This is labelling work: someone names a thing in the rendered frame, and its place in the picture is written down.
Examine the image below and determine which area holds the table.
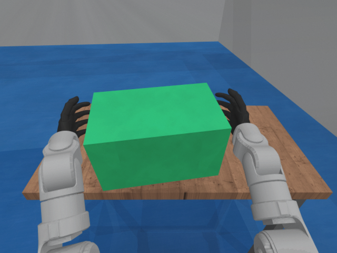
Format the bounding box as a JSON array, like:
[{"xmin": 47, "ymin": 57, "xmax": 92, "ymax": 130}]
[{"xmin": 22, "ymin": 104, "xmax": 333, "ymax": 253}]

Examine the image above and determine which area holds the left robot forearm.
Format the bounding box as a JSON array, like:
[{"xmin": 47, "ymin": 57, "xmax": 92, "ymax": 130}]
[{"xmin": 38, "ymin": 131, "xmax": 90, "ymax": 253}]

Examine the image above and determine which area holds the left robot upper arm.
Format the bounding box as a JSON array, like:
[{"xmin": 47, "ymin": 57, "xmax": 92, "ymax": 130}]
[{"xmin": 47, "ymin": 241, "xmax": 100, "ymax": 253}]

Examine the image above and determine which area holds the carton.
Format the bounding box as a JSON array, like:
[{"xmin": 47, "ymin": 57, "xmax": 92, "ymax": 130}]
[{"xmin": 83, "ymin": 83, "xmax": 232, "ymax": 191}]

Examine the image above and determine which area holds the robot right hand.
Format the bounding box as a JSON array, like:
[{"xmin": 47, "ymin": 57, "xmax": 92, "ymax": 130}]
[{"xmin": 215, "ymin": 89, "xmax": 250, "ymax": 135}]

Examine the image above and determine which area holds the robot left hand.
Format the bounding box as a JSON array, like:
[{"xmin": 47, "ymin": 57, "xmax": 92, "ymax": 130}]
[{"xmin": 57, "ymin": 96, "xmax": 90, "ymax": 138}]

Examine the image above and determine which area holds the right robot upper arm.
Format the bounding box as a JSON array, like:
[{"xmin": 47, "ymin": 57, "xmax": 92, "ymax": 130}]
[{"xmin": 254, "ymin": 228, "xmax": 317, "ymax": 253}]

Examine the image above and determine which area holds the right robot forearm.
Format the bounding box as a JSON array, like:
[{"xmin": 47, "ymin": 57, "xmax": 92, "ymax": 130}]
[{"xmin": 232, "ymin": 123, "xmax": 319, "ymax": 253}]

